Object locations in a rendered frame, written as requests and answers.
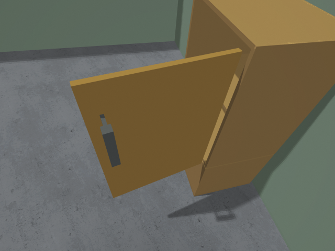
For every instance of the cupboard door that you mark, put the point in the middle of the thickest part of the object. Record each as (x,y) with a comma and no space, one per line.
(162,115)

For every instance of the handle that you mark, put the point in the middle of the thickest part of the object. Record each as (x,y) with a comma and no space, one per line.
(110,142)

